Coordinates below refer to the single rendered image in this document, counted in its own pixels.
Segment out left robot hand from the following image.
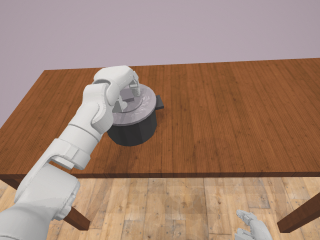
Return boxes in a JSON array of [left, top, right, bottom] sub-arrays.
[[93, 65, 141, 113]]

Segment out lid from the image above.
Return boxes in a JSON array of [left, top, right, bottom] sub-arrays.
[[112, 84, 157, 126]]

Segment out robot left forearm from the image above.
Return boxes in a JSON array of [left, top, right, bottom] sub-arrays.
[[14, 77, 120, 203]]

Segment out right robot hand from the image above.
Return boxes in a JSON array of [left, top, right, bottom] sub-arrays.
[[234, 209, 273, 240]]

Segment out robot left upper arm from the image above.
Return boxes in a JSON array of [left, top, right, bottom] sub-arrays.
[[0, 163, 81, 240]]

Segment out pot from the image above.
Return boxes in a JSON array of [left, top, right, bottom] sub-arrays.
[[107, 95, 164, 147]]

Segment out knob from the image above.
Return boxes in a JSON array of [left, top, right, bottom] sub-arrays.
[[120, 88, 135, 103]]

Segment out table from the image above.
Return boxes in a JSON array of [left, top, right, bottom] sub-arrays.
[[0, 58, 320, 233]]

